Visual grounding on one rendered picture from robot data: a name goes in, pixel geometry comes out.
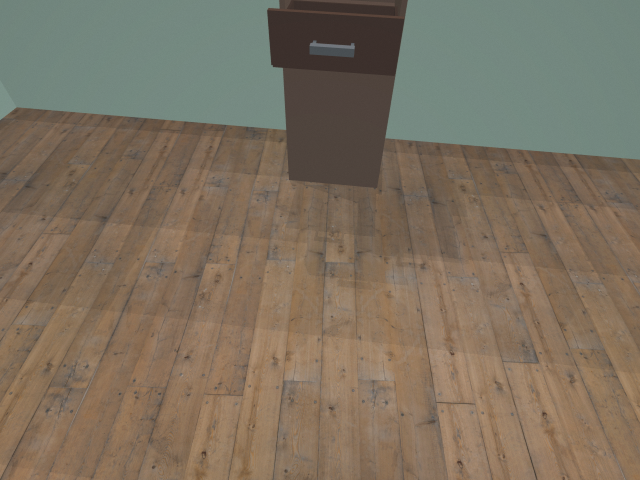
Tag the drawer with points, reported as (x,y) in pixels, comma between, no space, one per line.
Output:
(375,30)

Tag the handle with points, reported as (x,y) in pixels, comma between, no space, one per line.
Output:
(331,49)

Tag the cabinet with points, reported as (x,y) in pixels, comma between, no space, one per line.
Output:
(336,122)

